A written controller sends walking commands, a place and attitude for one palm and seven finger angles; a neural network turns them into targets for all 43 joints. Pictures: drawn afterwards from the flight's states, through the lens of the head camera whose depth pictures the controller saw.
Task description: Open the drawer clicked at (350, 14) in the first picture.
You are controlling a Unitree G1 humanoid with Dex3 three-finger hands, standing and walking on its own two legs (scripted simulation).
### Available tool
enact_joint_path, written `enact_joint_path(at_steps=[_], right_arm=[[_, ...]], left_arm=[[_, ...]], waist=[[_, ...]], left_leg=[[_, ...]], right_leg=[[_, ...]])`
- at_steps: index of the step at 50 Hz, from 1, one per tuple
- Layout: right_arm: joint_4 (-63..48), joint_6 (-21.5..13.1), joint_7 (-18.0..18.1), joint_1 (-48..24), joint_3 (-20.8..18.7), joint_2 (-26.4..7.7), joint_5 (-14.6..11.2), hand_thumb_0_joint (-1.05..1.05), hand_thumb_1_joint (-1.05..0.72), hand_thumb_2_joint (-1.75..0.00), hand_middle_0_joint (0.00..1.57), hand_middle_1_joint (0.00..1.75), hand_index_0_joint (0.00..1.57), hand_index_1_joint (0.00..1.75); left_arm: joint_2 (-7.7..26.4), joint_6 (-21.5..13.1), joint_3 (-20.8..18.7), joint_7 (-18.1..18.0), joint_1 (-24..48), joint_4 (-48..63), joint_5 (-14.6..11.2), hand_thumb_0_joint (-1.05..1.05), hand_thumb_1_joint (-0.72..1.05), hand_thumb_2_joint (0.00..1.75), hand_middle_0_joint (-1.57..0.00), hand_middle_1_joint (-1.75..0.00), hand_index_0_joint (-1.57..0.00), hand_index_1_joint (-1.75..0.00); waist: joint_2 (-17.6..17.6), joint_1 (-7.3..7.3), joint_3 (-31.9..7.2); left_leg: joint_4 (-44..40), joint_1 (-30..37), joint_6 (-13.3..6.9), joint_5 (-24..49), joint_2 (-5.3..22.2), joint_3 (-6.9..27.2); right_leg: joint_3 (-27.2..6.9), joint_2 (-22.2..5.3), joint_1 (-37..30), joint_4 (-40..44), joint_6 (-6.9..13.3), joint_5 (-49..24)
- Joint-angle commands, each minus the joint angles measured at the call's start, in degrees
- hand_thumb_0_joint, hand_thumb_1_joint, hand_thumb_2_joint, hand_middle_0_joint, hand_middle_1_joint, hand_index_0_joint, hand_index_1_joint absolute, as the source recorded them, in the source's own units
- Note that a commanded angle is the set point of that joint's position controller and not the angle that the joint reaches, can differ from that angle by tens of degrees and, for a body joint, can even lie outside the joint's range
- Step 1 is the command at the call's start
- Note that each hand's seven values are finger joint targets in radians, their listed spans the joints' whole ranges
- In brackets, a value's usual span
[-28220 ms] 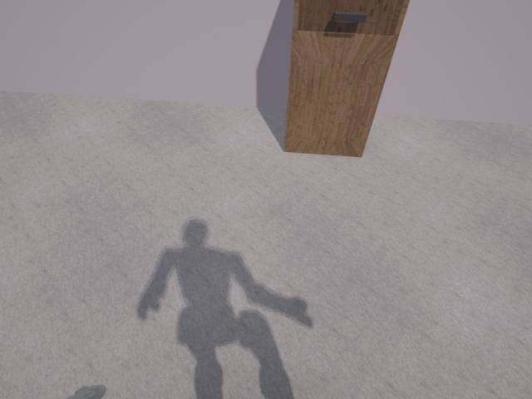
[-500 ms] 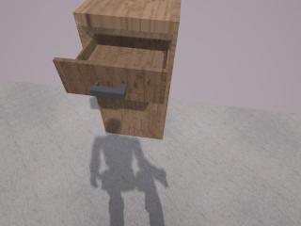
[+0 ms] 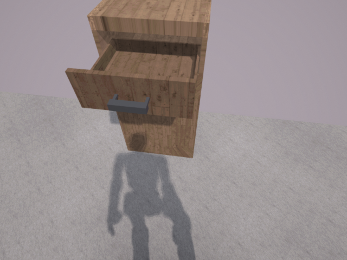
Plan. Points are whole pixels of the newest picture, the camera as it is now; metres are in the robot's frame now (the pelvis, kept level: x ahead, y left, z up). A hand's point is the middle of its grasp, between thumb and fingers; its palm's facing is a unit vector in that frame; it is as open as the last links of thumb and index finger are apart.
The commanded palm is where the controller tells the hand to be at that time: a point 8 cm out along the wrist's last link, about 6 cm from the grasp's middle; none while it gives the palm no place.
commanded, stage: let the arm hang, fingers relaxed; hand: left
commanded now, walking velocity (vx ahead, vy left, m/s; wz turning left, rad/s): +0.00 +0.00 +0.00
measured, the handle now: (129, 102) +0.57 +0.18 +0.00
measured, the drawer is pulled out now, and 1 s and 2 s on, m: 0.28 0.28 0.28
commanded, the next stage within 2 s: look to check the result in 0.32 s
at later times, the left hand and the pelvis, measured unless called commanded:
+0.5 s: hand out of the picture +0.02 +0.18 -0.17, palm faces +0.02 -0.98 -0.21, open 7.4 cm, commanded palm none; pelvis +0.01 +0.00 +0.00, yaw +0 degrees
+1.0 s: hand out of the picture +0.04 +0.17 -0.17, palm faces +0.02 -0.97 -0.23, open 7.4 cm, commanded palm none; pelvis +0.02 -0.01 +0.00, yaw +0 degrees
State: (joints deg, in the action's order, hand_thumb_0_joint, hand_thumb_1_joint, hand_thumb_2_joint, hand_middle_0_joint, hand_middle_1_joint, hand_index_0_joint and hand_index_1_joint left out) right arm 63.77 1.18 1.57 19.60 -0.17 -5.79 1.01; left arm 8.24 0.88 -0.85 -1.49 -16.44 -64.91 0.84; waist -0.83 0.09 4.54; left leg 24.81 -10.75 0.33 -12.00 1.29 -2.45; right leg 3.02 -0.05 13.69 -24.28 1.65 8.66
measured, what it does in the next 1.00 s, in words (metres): stands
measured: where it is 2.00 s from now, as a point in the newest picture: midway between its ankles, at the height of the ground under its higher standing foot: outside the picture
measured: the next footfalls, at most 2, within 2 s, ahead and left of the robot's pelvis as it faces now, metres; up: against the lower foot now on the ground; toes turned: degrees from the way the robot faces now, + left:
none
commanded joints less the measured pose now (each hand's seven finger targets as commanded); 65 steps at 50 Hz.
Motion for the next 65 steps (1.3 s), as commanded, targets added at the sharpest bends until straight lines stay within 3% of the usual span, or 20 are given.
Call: enact_joint_path(at_steps=[1,6,11,15,32,37,45,47,51,54,65], right_arm=[[-0.63,-0.4,0.49,5.45,-1.26,-4.61,0.01,0.0,-0.9,-0.9,0.2,0.3,0.2,0.3],[-0.76,-0.72,0.57,4.62,-1.38,-4.4,-0.03,0.0,-0.9,-0.9,0.2,0.3,0.2,0.3],[-1.02,-0.78,0.52,4.11,-1.58,-4.7,-0.1,0.0,-0.9,-0.9,0.2,0.3,0.2,0.3],[-1.04,-0.75,0.51,3.38,-1.63,-4.96,-0.09,0.0,-0.9,-0.9,0.2,0.3,0.2,0.3],[-0.51,-0.82,0.6,1.8,-1.66,-6.66,-0.18,0.0,-0.9,-0.9,0.2,0.3,0.2,0.3],[-0.49,-1.07,0.69,1.15,-1.77,-7.15,-0.25,0.0,-0.9,-0.9,0.2,0.3,0.2,0.3],[-0.36,-0.85,0.58,0.12,-1.92,-7.78,-0.12,0.0,-0.9,-0.9,0.2,0.3,0.2,0.3],[-0.38,-0.92,0.54,0.02,-1.96,-8.13,-0.11,0.0,-0.9,-0.9,0.2,0.3,0.2,0.3],[-0.36,-0.95,0.57,-0.78,-1.92,-8.59,-0.05,0.0,-0.9,-0.9,0.2,0.3,0.2,0.3],[-0.45,-0.87,0.52,-1.09,-2.06,-8.96,-0.18,0.0,-0.9,-0.9,0.2,0.3,0.2,0.3],[-0.33,-1.07,0.57,-2.52,-2.06,-10.42,-0.12,0.0,-0.9,-0.9,0.2,0.3,0.2,0.3]], left_arm=[[6.11,-0.76,-1.16,-0.67,-3.13,1.92,-0.09,0.0,0.9,0.9,-0.2,-0.3,-0.2,-0.3],[5.97,-1.0,-1.38,-0.68,-2.3,2.14,-0.07,0.0,0.9,0.9,-0.2,-0.3,-0.2,-0.3],[6.52,-1.12,-1.61,-0.59,-1.33,2.6,-0.04,0.0,0.9,0.9,-0.2,-0.3,-0.2,-0.3],[6.44,-1.12,-1.62,-0.59,-0.86,2.67,0.02,0.0,0.9,0.9,-0.2,-0.3,-0.2,-0.3],[7.25,-1.36,-1.71,-0.56,-0.35,1.74,-0.11,0.0,0.9,0.9,-0.2,-0.3,-0.2,-0.3],[7.65,-1.64,-1.77,-0.59,-0.04,1.6,-0.13,0.0,0.9,0.9,-0.2,-0.3,-0.2,-0.3],[8.36,-1.67,-1.87,-0.6,1.16,1.68,-0.05,0.0,0.9,0.9,-0.2,-0.3,-0.2,-0.3],[8.88,-1.73,-2.03,-0.54,1.55,1.81,-0.09,0.0,0.9,0.9,-0.2,-0.3,-0.2,-0.3],[9.01,-1.75,-2.05,-0.51,2.11,1.89,-0.09,0.0,0.9,0.9,-0.2,-0.3,-0.2,-0.3],[9.61,-1.83,-2.15,-0.54,2.24,1.93,-0.06,0.0,0.9,0.9,-0.2,-0.3,-0.2,-0.3],[10.96,-2.04,-2.31,-0.47,3.7,2.18,-0.18,0.0,0.9,0.9,-0.2,-0.3,-0.2,-0.3]], waist=[[0.25,0.32,2.47],[-1.21,0.14,1.9],[0.64,0.33,1.15],[-0.7,0.37,1.71],[0.34,0.35,0.51],[0.01,0.45,-0.74],[-0.18,0.56,0.46],[1.3,0.56,-0.2],[0.19,0.52,0.04],[1.51,0.42,-0.05],[0.23,0.49,-1.76]], left_leg=[[-6.13,-3.26,-2.37,-4.19,3.28,4.02],[-6.42,-3.03,-2.17,-2.35,3.59,3.92],[-6.34,-1.79,-2.12,-1.06,3.68,4.02],[-6.62,-1.18,-2.05,-1.27,3.74,3.83],[-6.74,0.89,-1.72,0.65,3.85,3.58],[-6.6,2.24,-1.62,3.24,4.29,3.62],[-6.95,2.28,-1.49,1.62,4.21,3.42],[-6.9,2.33,-1.49,2.22,4.23,3.47],[-7.02,2.54,-1.4,3.13,4.43,3.34],[-6.92,2.98,-1.34,2.95,4.26,3.22],[-7.19,3.78,-1.19,5.22,4.66,3.36]], right_leg=[[-6.13,-4.56,1.79,7.2,1.25,10.52],[-6.02,-4.59,0.25,6.64,1.18,7.0],[-5.91,-4.8,-0.09,6.8,1.14,6.11],[-6.03,-4.82,0.56,7.05,1.1,6.55],[-6.36,-5.22,-1.03,8.02,1.15,5.65],[-5.98,-5.34,-1.98,7.44,1.26,1.74],[-6.73,-5.33,-1.36,8.81,1.24,4.18],[-6.71,-5.37,-2.1,8.7,1.26,3.52],[-6.62,-5.44,-2.15,8.63,1.25,1.92],[-6.78,-5.48,-2.08,9.15,1.17,2.41],[-6.63,-5.83,-4.36,8.68,1.13,-2.56]])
